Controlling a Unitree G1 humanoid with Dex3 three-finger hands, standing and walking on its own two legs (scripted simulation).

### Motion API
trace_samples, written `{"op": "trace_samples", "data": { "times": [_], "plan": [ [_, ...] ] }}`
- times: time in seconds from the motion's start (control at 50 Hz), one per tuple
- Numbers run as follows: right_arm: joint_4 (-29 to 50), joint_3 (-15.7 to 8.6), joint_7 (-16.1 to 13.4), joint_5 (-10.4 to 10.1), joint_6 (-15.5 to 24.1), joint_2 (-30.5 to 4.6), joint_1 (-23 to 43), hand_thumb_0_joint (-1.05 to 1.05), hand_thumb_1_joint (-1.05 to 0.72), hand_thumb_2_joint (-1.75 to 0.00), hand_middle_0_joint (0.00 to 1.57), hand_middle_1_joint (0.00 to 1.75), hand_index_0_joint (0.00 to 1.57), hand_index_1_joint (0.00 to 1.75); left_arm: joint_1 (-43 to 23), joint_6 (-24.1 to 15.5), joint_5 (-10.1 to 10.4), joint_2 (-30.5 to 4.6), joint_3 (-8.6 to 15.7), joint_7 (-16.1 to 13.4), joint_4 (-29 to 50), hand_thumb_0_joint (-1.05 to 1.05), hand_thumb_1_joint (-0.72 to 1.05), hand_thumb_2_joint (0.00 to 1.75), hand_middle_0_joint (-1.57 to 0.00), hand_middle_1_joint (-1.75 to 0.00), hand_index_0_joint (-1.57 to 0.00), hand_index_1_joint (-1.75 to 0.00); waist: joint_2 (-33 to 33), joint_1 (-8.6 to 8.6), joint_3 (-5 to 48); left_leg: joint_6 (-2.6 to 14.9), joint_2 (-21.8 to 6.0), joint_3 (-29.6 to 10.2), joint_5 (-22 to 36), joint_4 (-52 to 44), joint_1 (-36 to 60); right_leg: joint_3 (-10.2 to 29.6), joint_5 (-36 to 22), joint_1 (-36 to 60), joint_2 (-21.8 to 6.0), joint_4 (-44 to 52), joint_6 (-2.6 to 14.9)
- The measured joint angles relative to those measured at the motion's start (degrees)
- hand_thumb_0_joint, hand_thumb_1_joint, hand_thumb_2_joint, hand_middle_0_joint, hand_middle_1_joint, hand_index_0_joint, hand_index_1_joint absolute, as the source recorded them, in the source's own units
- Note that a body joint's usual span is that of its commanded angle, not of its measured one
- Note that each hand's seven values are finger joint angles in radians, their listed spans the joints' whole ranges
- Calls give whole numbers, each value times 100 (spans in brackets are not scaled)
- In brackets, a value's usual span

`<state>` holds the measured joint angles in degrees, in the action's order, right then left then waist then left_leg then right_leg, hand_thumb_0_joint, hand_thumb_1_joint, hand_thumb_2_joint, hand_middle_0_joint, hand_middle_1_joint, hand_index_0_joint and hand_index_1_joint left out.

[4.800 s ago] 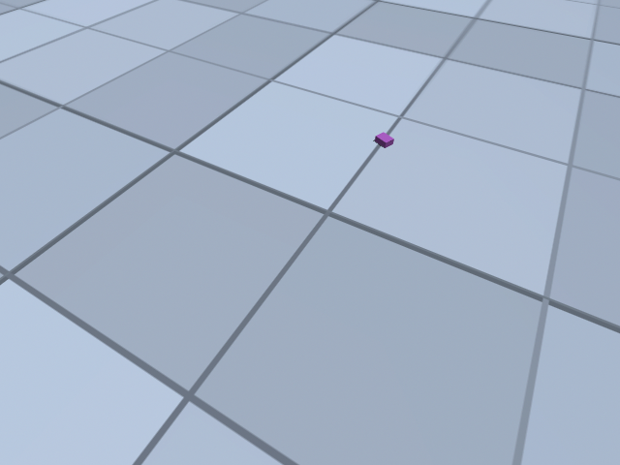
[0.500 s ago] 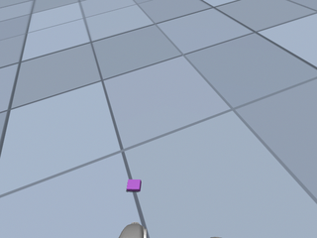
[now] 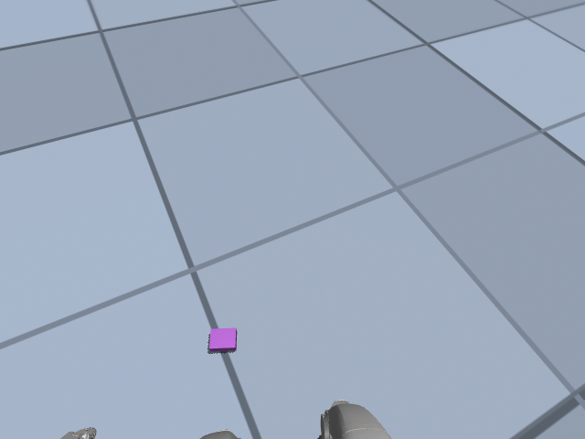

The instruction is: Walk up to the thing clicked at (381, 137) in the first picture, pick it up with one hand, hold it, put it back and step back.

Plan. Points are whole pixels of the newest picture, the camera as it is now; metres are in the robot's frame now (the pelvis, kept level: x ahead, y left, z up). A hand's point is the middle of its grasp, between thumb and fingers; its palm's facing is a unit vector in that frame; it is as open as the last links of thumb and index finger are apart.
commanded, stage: walk up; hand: left
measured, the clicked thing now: (223, 339) +0.48 +0.18 -0.72
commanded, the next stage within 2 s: none
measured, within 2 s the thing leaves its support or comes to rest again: neither
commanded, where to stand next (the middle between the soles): +0.08 -0.05 m, yaw +1 degrees
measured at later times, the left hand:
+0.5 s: hand out of the picture +0.10 +0.22 -0.12, palm faces -0.04 -0.94 -0.35, open 7.4 cm
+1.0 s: hand out of the picture +0.13 +0.23 -0.12, palm faces -0.01 -0.95 -0.30, open 7.4 cm
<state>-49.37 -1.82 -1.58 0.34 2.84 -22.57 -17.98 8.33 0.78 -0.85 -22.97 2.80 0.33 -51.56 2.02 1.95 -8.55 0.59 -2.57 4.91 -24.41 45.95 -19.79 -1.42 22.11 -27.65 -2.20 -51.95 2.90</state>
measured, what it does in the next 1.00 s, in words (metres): steps on the spot: right foot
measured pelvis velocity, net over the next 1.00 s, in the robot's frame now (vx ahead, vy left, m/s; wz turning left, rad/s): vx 0.02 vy -0.02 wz -0.02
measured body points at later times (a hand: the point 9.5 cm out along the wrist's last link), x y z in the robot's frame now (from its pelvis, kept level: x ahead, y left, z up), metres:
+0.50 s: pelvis +0.00 -0.04 +0.02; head +0.01 -0.05 +0.47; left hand +0.10 +0.27 -0.10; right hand +0.06 -0.36 -0.11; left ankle +0.02 +0.12 -0.71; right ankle +0.04 -0.13 -0.71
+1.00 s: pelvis +0.02 -0.02 +0.04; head +0.04 -0.01 +0.49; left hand +0.14 +0.28 -0.10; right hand +0.09 -0.33 -0.09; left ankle +0.02 +0.12 -0.71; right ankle +0.04 -0.13 -0.71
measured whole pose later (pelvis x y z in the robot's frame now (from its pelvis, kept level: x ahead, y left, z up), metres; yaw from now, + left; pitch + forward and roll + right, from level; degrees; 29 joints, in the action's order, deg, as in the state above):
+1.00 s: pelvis +0.02 -0.02 +0.04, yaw -1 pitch -1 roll +0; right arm -64.3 0.2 -1.0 1.1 2.8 -20.8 -7.6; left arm 2.7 1.2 -0.2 -20.0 2.2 2.0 -63.0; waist 1.4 0.3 -2.7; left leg -1.8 -2.4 1.4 -13.1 23.3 -8.8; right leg -2.0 11.4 -11.7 -0.2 -24.4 0.9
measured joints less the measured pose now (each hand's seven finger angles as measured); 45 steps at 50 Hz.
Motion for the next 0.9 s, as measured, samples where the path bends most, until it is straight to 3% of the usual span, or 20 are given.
{"op": "trace_samples", "data": {
  "times": [0.02, 0.08, 0.1, 0.16, 0.18, 0.22, 0.32, 0.4, 0.54, 0.72, 0.9],
  "plan": [
    [-1, 7, -18, -6, -8, -6, 34, 1, -90, -90, 21, 31, 20, 30, -48, 17, 2, 6, 5, 12, 12, 1, 90, 89, -21, -30, -21, -30, -6, -5, 4, -22, -26, 13, -41, 66, -39, -1, -39, 143, 14, 210, 22],
    [-78, 22, -54, -61, -51, -65, 254, 1, -90, -90, 21, 30, 20, 30, -218, -41, -13, 102, 11, 28, -11, 1, 90, 89, -21, -29, -21, -30, -251, -15, -98, -67, -259, -123, -63, 402, -171, -109, -160, 433, 228, 660, -140],
    [-104, 36, -67, -79, -62, -50, 323, 1, -90, -90, 21, 30, 20, 30, -243, -74, -7, 108, -2, 36, 3, 1, 90, 89, -21, -29, -21, -30, -244, -30, -110, -36, -227, -197, 32, 544, -232, -104, -176, 447, 238, 659, -137],
    [-213, 68, -72, -65, -54, -22, 472, 1, -90, -90, 21, 30, 20, 30, -233, -79, 11, 133, -56, 52, -9, 1, 90, 89, -21, -30, -21, -30, -93, -93, 46, 64, 19, -249, -509, 373, -163, 42, -169, 430, 131, 612, -108],
    [-242, 64, -55, -63, -26, -47, 498, 1, -90, -90, 21, 30, 20, 30, -229, -55, 5, 159, -83, 61, -35, 1, 90, 89, -21, -30, -21, -30, -109, -80, 124, 94, 41, -258, -401, 103, -74, 43, -166, 429, 117, 615, -123],
    [-320, 43, -32, -33, 53, -73, 544, 1, -90, -90, 21, 30, 20, 30, -261, -6, -1, 181, -116, 74, -94, 1, 90, 89, -21, -30, -21, -30, -98, -72, 214, -43, 67, -230, 300, -251, 59, 67, -134, 429, 76, 552, -165],
    [-547, 124, 18, 63, 73, -34, 588, 1, -90, -90, 21, 30, 20, 30, -288, -5, -14, 129, -65, 105, -262, 1, 90, 89, -21, -30, -21, -30, -115, -123, 377, -231, -73, -290, 289, -320, 154, -13, -278, 589, 199, 773, -117],
    [-745, 154, 53, 50, 11, 10, 670, 1, -90, -90, 21, 30, 20, 30, -227, -48, -12, 68, -28, 154, -443, 1, 90, 89, -21, -30, -21, -30, -25, -146, 458, -127, -12, -353, 454, -661, 278, -42, -357, 677, 192, 999, -16],
    [-1056, 133, 92, 62, -11, -96, 725, 1, -90, -90, 21, 30, 20, 30, -172, 33, -19, 245, -114, 217, -763, 1, 90, 89, -21, -29, -21, -30, -170, -182, 492, -185, -11, -353, 842, -1387, 545, -51, -680, 908, 211, 1634, -25],
    [-1389, 193, 96, 69, -25, 27, 767, 1, -90, -90, 21, 30, 20, 30, -269, 40, 26, 353, -123, 201, -1005, 1, 90, 89, -21, -30, -21, -30, -172, -187, 527, -315, -37, -390, 1103, -1963, 822, -98, -926, 1227, 245, 2255, -55],
    [-1501, 205, 67, 70, -17, 137, 912, 1, -90, -90, 21, 30, 20, 30, -463, 35, 64, 350, -75, 175, -1110, 1, 90, 89, -21, -29, -21, -30, -108, -161, 594, -286, -14, -371, 1126, -2187, 1029, -83, -1027, 1500, 229, 2620, -144]
  ]
}}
